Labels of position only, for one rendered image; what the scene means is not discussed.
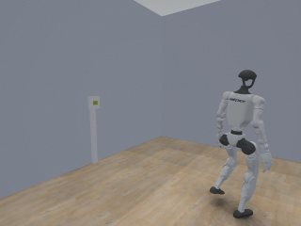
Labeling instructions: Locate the left robot forearm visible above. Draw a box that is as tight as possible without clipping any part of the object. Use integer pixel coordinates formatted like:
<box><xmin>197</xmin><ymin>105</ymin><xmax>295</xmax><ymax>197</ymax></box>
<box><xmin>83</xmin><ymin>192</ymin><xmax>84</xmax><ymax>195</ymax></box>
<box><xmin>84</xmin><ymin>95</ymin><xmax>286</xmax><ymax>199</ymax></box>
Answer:
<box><xmin>216</xmin><ymin>115</ymin><xmax>224</xmax><ymax>135</ymax></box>

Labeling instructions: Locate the panel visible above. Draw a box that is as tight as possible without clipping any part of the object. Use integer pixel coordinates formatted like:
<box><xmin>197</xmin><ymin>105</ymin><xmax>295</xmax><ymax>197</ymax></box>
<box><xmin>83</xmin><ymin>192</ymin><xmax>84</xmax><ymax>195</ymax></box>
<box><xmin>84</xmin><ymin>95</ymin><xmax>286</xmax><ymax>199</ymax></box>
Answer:
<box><xmin>87</xmin><ymin>96</ymin><xmax>101</xmax><ymax>164</ymax></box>

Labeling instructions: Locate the left robot hand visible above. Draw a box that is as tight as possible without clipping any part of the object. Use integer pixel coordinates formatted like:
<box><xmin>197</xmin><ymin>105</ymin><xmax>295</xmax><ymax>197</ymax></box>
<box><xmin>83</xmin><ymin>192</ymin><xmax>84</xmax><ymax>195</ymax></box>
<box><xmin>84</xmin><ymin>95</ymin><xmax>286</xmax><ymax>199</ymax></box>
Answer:
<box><xmin>216</xmin><ymin>133</ymin><xmax>224</xmax><ymax>148</ymax></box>

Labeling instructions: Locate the right robot forearm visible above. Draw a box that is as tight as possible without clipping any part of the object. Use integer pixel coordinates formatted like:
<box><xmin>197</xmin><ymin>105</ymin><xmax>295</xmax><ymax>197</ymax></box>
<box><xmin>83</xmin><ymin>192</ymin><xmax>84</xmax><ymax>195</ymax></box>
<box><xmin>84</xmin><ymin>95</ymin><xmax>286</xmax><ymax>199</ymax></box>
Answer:
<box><xmin>255</xmin><ymin>120</ymin><xmax>269</xmax><ymax>153</ymax></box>

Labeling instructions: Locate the robot right foot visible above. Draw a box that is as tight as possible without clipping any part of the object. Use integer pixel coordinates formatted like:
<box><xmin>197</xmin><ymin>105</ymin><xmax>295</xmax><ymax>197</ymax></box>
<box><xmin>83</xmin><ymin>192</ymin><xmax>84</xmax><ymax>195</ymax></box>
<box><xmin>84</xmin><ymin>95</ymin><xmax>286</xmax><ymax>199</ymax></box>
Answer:
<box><xmin>233</xmin><ymin>209</ymin><xmax>253</xmax><ymax>218</ymax></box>

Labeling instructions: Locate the right robot hand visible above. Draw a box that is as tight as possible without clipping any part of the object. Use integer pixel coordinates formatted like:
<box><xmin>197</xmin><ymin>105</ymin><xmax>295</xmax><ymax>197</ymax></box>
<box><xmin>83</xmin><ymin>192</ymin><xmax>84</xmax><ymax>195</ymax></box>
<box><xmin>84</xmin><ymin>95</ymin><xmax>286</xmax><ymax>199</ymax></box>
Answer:
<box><xmin>258</xmin><ymin>152</ymin><xmax>273</xmax><ymax>173</ymax></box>

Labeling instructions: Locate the left robot shin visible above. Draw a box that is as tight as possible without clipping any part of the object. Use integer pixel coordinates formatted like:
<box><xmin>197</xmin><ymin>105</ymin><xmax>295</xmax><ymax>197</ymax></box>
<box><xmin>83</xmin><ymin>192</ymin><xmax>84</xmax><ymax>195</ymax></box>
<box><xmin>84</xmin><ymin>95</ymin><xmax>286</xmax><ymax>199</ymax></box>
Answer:
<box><xmin>214</xmin><ymin>158</ymin><xmax>234</xmax><ymax>189</ymax></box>

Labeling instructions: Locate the robot right upper arm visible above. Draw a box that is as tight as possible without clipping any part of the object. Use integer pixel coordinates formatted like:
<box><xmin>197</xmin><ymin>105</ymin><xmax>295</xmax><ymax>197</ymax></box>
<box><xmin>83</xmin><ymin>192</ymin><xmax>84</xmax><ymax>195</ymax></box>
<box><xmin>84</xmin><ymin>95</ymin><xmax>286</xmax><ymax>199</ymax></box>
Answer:
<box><xmin>251</xmin><ymin>94</ymin><xmax>265</xmax><ymax>129</ymax></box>

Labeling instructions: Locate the robot left upper arm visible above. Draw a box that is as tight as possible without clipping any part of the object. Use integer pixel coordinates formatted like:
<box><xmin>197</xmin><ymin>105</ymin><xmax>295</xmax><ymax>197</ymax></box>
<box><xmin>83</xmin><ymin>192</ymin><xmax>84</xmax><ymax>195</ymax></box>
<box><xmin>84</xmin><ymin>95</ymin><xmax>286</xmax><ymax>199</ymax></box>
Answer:
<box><xmin>216</xmin><ymin>91</ymin><xmax>233</xmax><ymax>119</ymax></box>

